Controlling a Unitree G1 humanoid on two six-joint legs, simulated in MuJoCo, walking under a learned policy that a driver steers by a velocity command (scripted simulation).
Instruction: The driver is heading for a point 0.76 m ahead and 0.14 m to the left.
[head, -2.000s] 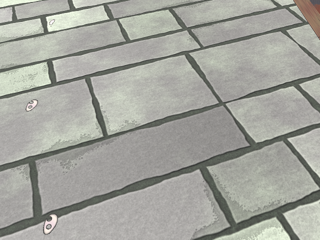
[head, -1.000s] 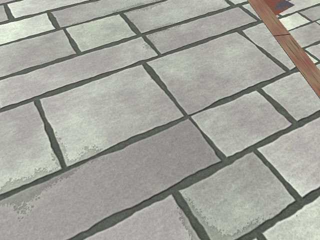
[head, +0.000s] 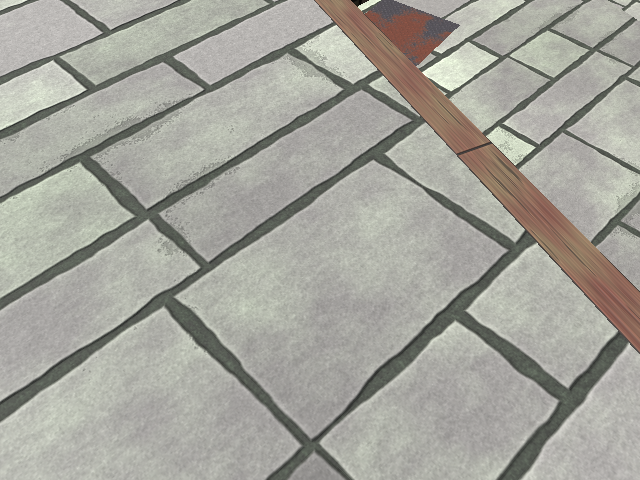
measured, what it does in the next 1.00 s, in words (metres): walks ahead, turning left: right foot, then left foot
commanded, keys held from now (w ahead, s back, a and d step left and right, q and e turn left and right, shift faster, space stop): w+q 0.80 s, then w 0.04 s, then w+e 0.14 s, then no key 0.02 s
